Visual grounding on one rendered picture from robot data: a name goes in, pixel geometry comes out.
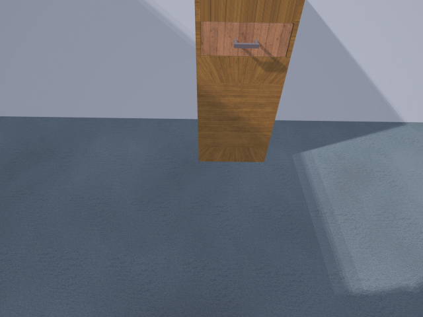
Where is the handle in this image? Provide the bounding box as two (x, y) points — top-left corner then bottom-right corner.
(234, 39), (259, 48)

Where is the drawer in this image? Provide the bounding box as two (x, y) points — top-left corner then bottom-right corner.
(201, 21), (293, 57)

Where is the cabinet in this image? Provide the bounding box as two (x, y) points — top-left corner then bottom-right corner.
(194, 0), (305, 162)

